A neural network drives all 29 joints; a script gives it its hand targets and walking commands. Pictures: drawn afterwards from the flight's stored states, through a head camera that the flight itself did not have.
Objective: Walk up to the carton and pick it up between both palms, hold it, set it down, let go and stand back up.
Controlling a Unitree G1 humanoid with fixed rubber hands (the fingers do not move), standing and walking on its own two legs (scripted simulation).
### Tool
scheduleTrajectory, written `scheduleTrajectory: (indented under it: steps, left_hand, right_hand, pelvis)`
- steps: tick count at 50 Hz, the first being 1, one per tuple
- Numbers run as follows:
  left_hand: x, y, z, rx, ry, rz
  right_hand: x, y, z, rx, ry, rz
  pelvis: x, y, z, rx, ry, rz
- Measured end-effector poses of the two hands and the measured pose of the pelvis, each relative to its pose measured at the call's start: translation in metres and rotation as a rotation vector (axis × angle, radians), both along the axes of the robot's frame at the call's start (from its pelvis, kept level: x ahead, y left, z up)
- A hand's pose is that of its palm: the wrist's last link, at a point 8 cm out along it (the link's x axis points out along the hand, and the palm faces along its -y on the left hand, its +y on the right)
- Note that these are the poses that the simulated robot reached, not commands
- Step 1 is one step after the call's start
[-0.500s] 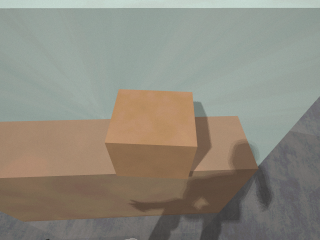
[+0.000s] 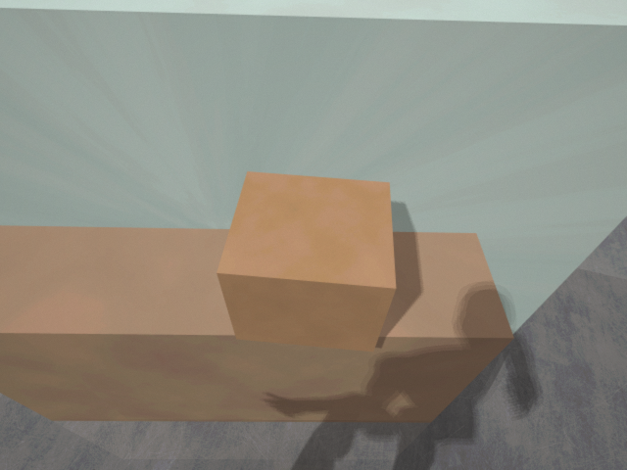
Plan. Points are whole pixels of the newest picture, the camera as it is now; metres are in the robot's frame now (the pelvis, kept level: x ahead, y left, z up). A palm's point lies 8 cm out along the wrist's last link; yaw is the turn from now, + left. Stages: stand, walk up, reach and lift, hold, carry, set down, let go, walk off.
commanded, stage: walk up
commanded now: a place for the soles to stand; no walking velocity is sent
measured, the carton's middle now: (311, 262) +0.47 +0.02 -0.07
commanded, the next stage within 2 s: none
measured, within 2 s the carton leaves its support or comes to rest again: neither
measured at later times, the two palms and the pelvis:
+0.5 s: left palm out of the picture +0.08 +0.32 -0.11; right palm out of the picture +0.08 -0.31 -0.09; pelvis +0.00 +0.00 +0.00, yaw +2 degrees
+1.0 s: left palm out of the picture +0.07 +0.32 -0.10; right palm out of the picture +0.09 -0.31 -0.09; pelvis +0.00 +0.00 +0.00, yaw +3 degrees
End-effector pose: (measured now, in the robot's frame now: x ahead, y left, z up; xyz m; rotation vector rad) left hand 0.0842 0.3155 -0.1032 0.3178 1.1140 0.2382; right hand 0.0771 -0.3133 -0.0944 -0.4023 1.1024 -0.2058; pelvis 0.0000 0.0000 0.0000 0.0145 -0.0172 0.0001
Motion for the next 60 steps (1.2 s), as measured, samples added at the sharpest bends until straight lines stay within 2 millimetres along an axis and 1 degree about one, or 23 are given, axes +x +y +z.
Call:
scheduleTrajectory:
  steps: [7, 11, 15, 19, 22, 29, 36, 43, 46, 50, 54, 57, 60]
  left_hand:
    - [0.001, 0.006, -0.003, -0.007, 0.002, 0.002]
    - [-0.001, 0.004, -0.002, -0.003, 0.008, 0.001]
    - [-0.005, 0.0, -0.001, -0.003, -0.001, 0.013]
    - [-0.006, 0.005, -0.004, -0.011, 0.0, 0.022]
    - [-0.005, 0.007, -0.005, -0.012, 0.008, 0.021]
    - [-0.01, 0.0, 0.001, -0.002, -0.006, 0.027]
    - [-0.014, 0.005, -0.001, -0.006, -0.005, 0.038]
    - [-0.019, 0.001, 0.002, 0.0, -0.012, 0.048]
    - [-0.018, 0.003, 0.001, -0.004, -0.016, 0.049]
    - [-0.014, 0.006, -0.001, -0.007, -0.011, 0.038]
    - [-0.014, 0.002, 0.003, -0.001, -0.006, 0.034]
    - [-0.015, -0.001, 0.005, 0.002, -0.014, 0.041]
    - [-0.016, 0.0, 0.004, 0.001, -0.016, 0.047]
  right_hand:
    - [0.002, 0.006, 0.002, -0.007, -0.005, 0.002]
    - [-0.001, 0.002, 0.002, -0.006, -0.006, -0.001]
    - [0.002, 0.0, 0.001, -0.005, 0.005, 0.01]
    - [0.008, 0.005, 0.003, -0.011, 0.0, 0.02]
    - [0.008, 0.007, 0.004, -0.009, -0.009, 0.022]
    - [0.007, 0.001, 0.002, -0.003, -0.001, 0.027]
    - [0.009, 0.006, 0.003, -0.003, -0.012, 0.038]
    - [0.009, 0.002, 0.002, 0.004, -0.007, 0.045]
    - [0.011, 0.004, 0.003, 0.001, -0.008, 0.047]
    - [0.009, 0.007, 0.004, 0.001, -0.013, 0.038]
    - [0.007, 0.003, 0.003, 0.006, -0.01, 0.033]
    - [0.01, 0.001, 0.002, 0.008, -0.004, 0.04]
    - [0.013, 0.002, 0.002, 0.007, -0.004, 0.047]
  pelvis:
    - [0.001, 0.006, -0.001, -0.01, -0.001, 0.004]
    - [-0.001, 0.003, 0.0, -0.008, -0.001, 0.009]
    - [-0.001, -0.001, 0.0, -0.005, 0.0, 0.013]
    - [0.001, 0.004, -0.001, -0.013, 0.004, 0.026]
    - [0.001, 0.006, 0.0, -0.015, 0.004, 0.026]
    - [-0.002, -0.002, 0.001, -0.005, 0.004, 0.03]
    - [-0.004, 0.002, 0.001, -0.014, 0.0, 0.041]
    - [-0.006, -0.003, 0.001, -0.007, -0.003, 0.042]
    - [-0.005, -0.001, 0.001, -0.011, -0.003, 0.044]
    - [-0.005, 0.003, 0.001, -0.015, -0.003, 0.044]
    - [-0.005, -0.001, 0.002, -0.009, 0.0, 0.045]
    - [-0.004, -0.005, 0.003, -0.005, 0.002, 0.046]
    - [-0.003, -0.004, 0.003, -0.006, 0.003, 0.048]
